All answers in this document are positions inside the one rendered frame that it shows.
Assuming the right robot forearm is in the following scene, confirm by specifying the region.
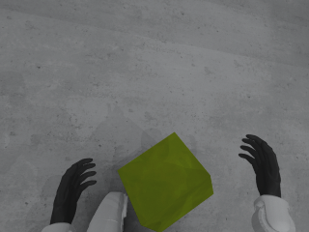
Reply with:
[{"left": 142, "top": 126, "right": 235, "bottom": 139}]
[{"left": 251, "top": 194, "right": 295, "bottom": 232}]

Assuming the carton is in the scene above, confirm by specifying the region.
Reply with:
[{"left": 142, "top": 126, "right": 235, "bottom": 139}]
[{"left": 117, "top": 132, "right": 213, "bottom": 232}]

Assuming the robot left thigh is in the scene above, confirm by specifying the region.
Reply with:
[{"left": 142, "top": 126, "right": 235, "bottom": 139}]
[{"left": 87, "top": 191, "right": 128, "bottom": 232}]

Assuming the left robot hand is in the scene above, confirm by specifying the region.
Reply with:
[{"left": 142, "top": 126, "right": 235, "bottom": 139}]
[{"left": 49, "top": 158, "right": 97, "bottom": 225}]

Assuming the left robot forearm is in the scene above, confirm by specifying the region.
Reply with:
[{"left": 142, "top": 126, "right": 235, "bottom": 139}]
[{"left": 42, "top": 222, "right": 76, "bottom": 232}]

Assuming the right robot hand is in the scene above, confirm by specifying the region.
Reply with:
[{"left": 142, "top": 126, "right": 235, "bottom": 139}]
[{"left": 239, "top": 134, "right": 281, "bottom": 198}]

